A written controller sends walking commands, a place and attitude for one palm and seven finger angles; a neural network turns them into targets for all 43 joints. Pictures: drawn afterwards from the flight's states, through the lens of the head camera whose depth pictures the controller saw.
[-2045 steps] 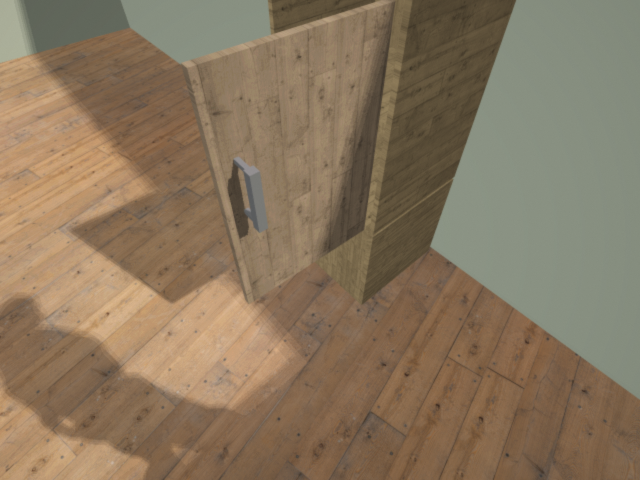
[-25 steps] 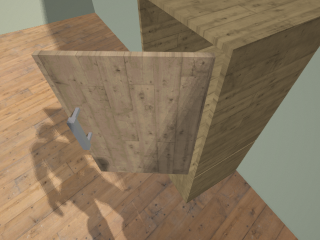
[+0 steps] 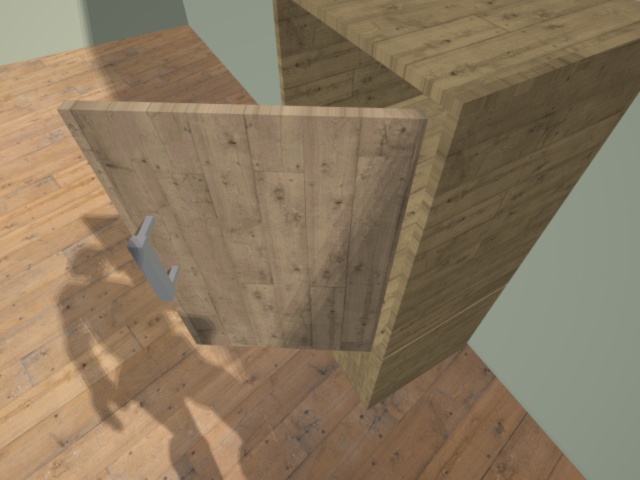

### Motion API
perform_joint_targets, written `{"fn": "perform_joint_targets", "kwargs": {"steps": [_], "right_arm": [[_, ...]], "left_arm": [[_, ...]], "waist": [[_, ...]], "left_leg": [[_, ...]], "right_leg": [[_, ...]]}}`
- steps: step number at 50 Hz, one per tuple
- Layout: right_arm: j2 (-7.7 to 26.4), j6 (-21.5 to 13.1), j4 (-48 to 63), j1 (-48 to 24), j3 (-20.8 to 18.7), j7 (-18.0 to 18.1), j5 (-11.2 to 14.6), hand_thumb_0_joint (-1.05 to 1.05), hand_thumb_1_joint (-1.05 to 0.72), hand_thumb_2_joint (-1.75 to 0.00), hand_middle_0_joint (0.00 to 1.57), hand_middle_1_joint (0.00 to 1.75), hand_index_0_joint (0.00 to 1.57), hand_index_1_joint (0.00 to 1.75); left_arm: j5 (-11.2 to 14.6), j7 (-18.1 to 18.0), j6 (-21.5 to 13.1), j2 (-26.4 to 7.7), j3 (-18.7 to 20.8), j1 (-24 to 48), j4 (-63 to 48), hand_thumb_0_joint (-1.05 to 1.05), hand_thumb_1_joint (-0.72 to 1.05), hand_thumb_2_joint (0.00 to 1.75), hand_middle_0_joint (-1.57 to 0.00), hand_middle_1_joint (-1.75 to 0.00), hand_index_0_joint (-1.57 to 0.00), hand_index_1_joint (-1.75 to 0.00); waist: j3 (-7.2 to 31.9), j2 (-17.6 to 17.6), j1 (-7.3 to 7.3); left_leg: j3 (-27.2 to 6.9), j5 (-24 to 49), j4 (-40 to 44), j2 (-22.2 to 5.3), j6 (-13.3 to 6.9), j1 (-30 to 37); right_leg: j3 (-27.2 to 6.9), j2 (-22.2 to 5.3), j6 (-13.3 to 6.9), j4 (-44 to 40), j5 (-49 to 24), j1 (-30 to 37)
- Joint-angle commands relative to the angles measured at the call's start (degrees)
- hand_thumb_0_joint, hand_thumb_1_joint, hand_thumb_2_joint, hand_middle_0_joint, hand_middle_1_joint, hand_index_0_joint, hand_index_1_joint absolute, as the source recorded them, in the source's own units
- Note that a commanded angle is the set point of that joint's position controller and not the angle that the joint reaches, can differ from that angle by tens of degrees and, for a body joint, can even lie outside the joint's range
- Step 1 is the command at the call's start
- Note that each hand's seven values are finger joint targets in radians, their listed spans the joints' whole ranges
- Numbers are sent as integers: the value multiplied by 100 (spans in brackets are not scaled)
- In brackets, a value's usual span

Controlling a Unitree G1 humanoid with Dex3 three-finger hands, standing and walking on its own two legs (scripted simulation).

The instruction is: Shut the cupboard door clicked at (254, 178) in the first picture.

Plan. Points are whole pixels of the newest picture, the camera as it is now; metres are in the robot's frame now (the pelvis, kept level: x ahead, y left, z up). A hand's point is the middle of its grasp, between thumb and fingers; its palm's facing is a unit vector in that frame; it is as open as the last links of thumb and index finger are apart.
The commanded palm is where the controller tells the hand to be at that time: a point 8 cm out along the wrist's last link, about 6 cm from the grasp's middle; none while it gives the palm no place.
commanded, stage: look again from close up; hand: left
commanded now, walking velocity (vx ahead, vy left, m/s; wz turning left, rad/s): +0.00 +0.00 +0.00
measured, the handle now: (158, 260) +0.40 +0.27 +0.01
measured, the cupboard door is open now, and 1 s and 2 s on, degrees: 57 57 57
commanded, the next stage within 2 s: raise the hand and make a fist in 0.24 s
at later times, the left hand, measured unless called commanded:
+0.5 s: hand (150, 479) +0.13 +0.22 -0.07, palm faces +0.23 -0.95 -0.22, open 7.2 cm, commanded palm +0.09 +0.24 -0.07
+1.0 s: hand out of the picture +0.10 +0.19 -0.01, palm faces -0.05 -1.00 -0.02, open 5.0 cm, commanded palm +0.07 +0.26 -0.04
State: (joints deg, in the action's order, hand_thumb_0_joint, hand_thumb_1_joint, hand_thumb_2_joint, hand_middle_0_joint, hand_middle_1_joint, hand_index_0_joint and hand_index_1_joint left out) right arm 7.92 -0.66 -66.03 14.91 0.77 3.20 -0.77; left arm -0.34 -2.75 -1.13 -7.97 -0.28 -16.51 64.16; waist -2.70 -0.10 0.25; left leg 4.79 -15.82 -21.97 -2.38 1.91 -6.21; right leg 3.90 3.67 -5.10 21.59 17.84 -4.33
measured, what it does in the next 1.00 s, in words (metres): lowers itself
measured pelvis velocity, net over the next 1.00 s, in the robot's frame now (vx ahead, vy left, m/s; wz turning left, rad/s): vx -0.13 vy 0.04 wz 0.03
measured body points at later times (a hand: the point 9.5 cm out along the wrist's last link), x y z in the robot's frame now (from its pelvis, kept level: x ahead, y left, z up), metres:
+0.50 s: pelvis -0.02 +0.02 -0.01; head +0.00 +0.00 +0.44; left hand +0.12 +0.27 -0.05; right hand +0.04 -0.23 -0.15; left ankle -0.05 +0.14 -0.74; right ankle -0.07 -0.05 -0.74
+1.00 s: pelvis -0.13 +0.04 -0.11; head -0.07 +0.05 +0.34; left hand +0.09 +0.24 -0.01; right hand +0.10 -0.15 -0.17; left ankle -0.05 +0.14 -0.74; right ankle -0.07 -0.05 -0.74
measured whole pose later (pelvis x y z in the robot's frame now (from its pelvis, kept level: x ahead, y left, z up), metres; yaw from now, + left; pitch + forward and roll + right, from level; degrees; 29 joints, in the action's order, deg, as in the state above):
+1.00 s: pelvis -0.13 +0.04 -0.11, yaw +2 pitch +12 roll -3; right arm 11.8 -14.2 -29.9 8.7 3.1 2.2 0.8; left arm 12.5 11.3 -30.1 -10.3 -0.5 -18.8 -6.2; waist 6.5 2.8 2.1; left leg -2.1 -27.2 -71.4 0.1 -1.3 -55.9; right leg 8.2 0.2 -3.2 68.8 29.1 -51.6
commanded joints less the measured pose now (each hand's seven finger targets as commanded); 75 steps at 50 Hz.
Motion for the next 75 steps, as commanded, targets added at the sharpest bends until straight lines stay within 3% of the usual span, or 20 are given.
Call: {"fn": "perform_joint_targets", "kwargs": {"steps": [1, 16, 17, 18, 19, 20, 21, 24, 29, 32, 35, 42, 46, 49, 53, 57, 62, 67, 70, 75], "right_arm": [[393, -63, 90, 456, -76, -3, 20, 0, -90, -90, 20, 30, 20, 30], [434, -101, 54, 453, -76, -21, 8, 0, -90, -90, 20, 30, 20, 30], [638, -155, 472, -157, -125, -110, 82, 0, -90, -90, 20, 30, 20, 30], [1891, -1288, 2138, 575, -255, 578, 150, 0, -90, -90, 20, 30, 20, 30], [1204, -1633, 2094, 118, 25, 581, 273, 0, -90, -90, 20, 30, 20, 30], [1223, -1776, 1890, -19, -103, 436, 167, 0, -90, -90, 20, 30, 20, 30], [1014, -1810, 1792, -56, -152, 234, 356, 0, -90, -90, 20, 30, 20, 30], [1434, -1986, 2393, -32, -406, 110, 198, 0, -90, -90, 20, 30, 20, 30], [1258, -1954, 3165, -437, -590, -270, 49, 0, -90, -90, 20, 30, 20, 30], [1243, -1748, 3643, -665, -649, -469, 88, 0, -90, -90, 20, 30, 20, 30], [1213, -1426, 4209, -967, -603, -448, 104, 0, -90, -90, 20, 30, 20, 30], [1173, -1653, 4465, -801, -423, -180, 98, 0, -90, -90, 20, 30, 20, 30], [1381, -1785, 4377, -525, -305, -7, 193, 0, -90, -90, 20, 30, 20, 30], [1417, -1554, 4596, -421, -240, 67, 342, 0, -90, -90, 20, 30, 20, 30], [1224, -1134, 5121, -767, -143, 121, 449, 0, -90, -90, 20, 30, 20, 30], [1014, -1250, 4910, -599, -117, 118, 277, 0, -90, -90, 20, 30, 20, 30], [1234, -1672, 4467, -414, -170, -121, 81, 0, -90, -90, 20, 30, 20, 30], [1510, -1782, 4644, -161, -323, -8, 305, 0, -90, -90, 20, 30, 20, 30], [1448, -1627, 4751, -209, -316, 109, 317, 0, -90, -90, 20, 30, 20, 30], [1216, -1506, 4685, -182, -219, 103, 209, 0, -90, -90, 20, 30, 20, 30]], "left_arm": [[7, -38, -53, -607, 118, -513, -102, 0, 90, 90, -20, -30, -20, -30], [6, -5, -66, -541, 88, -462, -67, 0, 90, 90, -20, -30, -20, -30], [-114, -224, -255, -676, 111, -949, 78, 0, 90, 90, -20, -30, -20, -30], [878, -124, -1873, -3501, 1672, 3823, -8870, 0, 90, 90, -20, -30, -20, -30], [851, -198, -1392, -1180, 38, 466, -7125, 0, 90, 90, -22, -32, -22, -32], [958, -444, -1158, -1109, 227, 586, -7203, 0, 90, 90, -24, -34, -24, -34], [906, -416, -411, 296, -437, -677, -5532, 0, 90, 90, -25, -36, -25, -36], [888, -185, -1112, -116, -112, -5, -6133, 0, 90, 90, -31, -42, -31, -42], [1364, 1178, -2760, 250, 501, -2514, -4841, 0, 90, 90, -40, -52, -40, -52], [1506, 2106, -3591, -486, 1143, -2322, -5202, 0, 90, 90, -46, -58, -46, -58], [1209, 1794, -3374, -1223, 1491, -1421, -6405, 0, 90, 90, -51, -64, -51, -64], [1293, 987, -4169, -403, 108, 970, -9099, 0, 90, 90, -64, -78, -64, -78], [1263, 1477, -3524, -345, -500, 457, -8257, 0, 90, 90, -71, -86, -71, -86], [1109, 1687, -2136, -798, -116, -412, -7115, 0, 90, 90, -77, -92, -77, -92], [1343, 1201, -859, -1209, 898, -506, -7857, 0, 90, 90, -84, -100, -84, -100], [1532, 119, -1569, -1018, 1365, -467, -8940, 0, 90, 90, -92, -108, -92, -108], [1027, 391, -2936, -563, 145, -113, -8488, 0, 90, 90, -101, -118, -101, -118], [1277, 1387, -2280, -843, 149, -745, -8007, 0, 90, 90, -110, -128, -110, -128], [1338, 1206, -1804, -1609, 1139, -728, -8528, 0, 90, 90, -115, -134, -115, -134], [1619, 568, -2131, -1256, 1435, -381, -9178, 0, 90, 90, -124, -144, -124, -144]], "waist": [[-138, -109, 28], [-208, -104, 36], [-69, -194, 196], [2428, 113, -671], [2720, 2223, -364], [2590, 1897, -52], [1462, 1014, -258], [454, -740, -563], [1184, -2467, 360], [1761, -1099, 594], [1704, 891, 650], [2141, 597, -389], [1731, 240, -622], [1423, -394, -283], [1896, -221, 367], [1881, 77, 373], [1334, 457, -246], [1697, 81, -154], [2161, 225, 154], [2085, 485, 172]], "left_leg": [[-330, 1450, 110, -357, -254, -71], [-504, 1535, 282, -387, -318, 6], [-77, 1406, -1407, -343, -175, -628], [116, 2048, -1271, -169, -488, 1854], [-121, 3334, -871, 159, -525, 1381], [-340, 3907, -606, -76, -352, 1288], [-444, 3743, -573, -134, -433, 431], [-678, 2244, -1453, 150, -425, -891], [-583, 805, -2454, 449, -113, -3090], [-350, 527, -3012, 619, -26, -3672], [-178, 168, -3152, 600, -202, -3740], [-833, -1435, -3701, 271, -402, -3601], [-1021, -1936, -3695, 234, -425, -3989], [-932, -2267, -3377, 266, -411, -4411], [-787, -2014, -2752, 400, -352, -3951], [-853, -1221, -2692, 271, -311, -3526], [-1057, -1530, -2995, 187, -291, -3757], [-1126, -1878, -2725, 241, -349, -3667], [-1067, -1340, -2531, 268, -352, -3299], [-981, 96, -2642, 243, -252, -2804]], "right_leg": [[-783, -1074, 432, -218, -3101, -96], [-746, -1044, 297, -275, -2288, -264], [-1149, -1482, 819, -102, -5677, -284], [-772, -886, 549, 743, -4392, -786], [-501, -437, 392, 1450, -3375, -493], [-138, -428, 360, 788, -1770, -811], [-85, -423, 415, 808, -1521, -1224], [7, -592, 626, 1216, -2766, -2159], [-324, -663, 711, 2444, -2779, -2271], [-868, -849, 592, 2955, -2745, -2132], [-785, -650, 279, 3066, -552, -2949], [-620, -276, 284, 3196, 1779, -4666], [-523, -269, 341, 3086, 1986, -4727], [-688, -382, 424, 2587, 2664, -4283], [-669, -449, 424, 2349, 2710, -3219], [-168, -252, 305, 2745, 1560, -3321], [-43, -253, 294, 3261, 1444, -4501], [-231, -313, 333, 2806, 1634, -3914], [-158, -258, 326, 2796, 1210, -3359], [49, -159, 264, 2977, -50, -3178]]}}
